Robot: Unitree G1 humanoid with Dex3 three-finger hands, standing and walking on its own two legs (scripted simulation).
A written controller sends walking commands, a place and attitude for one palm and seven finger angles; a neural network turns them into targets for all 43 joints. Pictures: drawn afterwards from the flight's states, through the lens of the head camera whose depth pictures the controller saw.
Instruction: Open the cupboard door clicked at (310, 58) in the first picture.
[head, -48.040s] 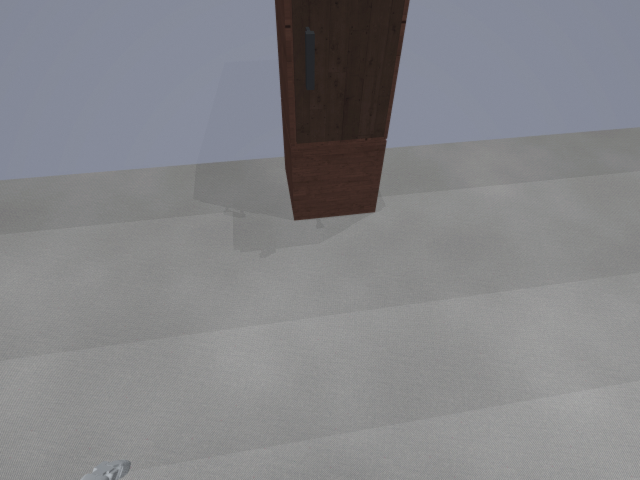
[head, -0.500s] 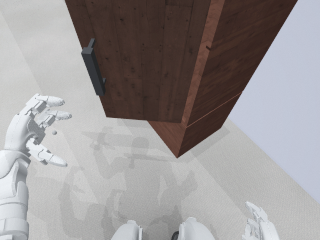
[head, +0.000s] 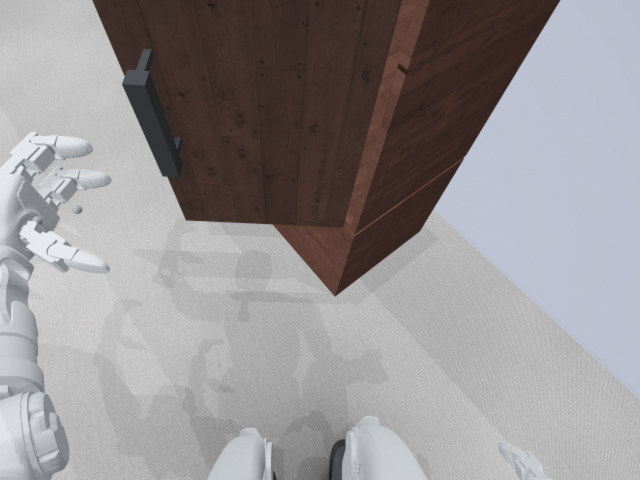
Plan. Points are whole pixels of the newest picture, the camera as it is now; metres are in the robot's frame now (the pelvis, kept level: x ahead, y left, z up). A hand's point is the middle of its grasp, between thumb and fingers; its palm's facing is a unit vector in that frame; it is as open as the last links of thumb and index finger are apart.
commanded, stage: move the hooked fingers beside the handle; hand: left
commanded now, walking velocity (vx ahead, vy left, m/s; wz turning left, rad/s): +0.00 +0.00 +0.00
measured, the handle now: (160, 118) +0.57 +0.23 +0.05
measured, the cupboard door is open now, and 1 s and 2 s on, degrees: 50 50 50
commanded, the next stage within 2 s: slide the fingers in behind the handle in 1.62 s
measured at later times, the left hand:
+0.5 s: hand (92, 160) +0.48 +0.29 +0.07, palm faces -0.02 -1.00 -0.01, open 14.0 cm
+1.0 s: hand (105, 131) +0.53 +0.29 +0.06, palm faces -0.03 -1.00 -0.03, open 14.0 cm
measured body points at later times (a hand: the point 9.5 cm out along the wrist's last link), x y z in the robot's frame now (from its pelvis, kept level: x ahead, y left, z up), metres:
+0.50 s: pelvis +0.00 +0.01 -0.01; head +0.14 +0.04 +0.42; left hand +0.47 +0.34 +0.07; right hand +0.03 -0.26 -0.11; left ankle +0.00 +0.09 -0.67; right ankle +0.05 -0.11 -0.67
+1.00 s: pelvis +0.00 +0.02 -0.02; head +0.18 +0.05 +0.40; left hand +0.52 +0.34 +0.06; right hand -0.02 -0.26 -0.10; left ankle +0.00 +0.09 -0.67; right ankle +0.05 -0.11 -0.67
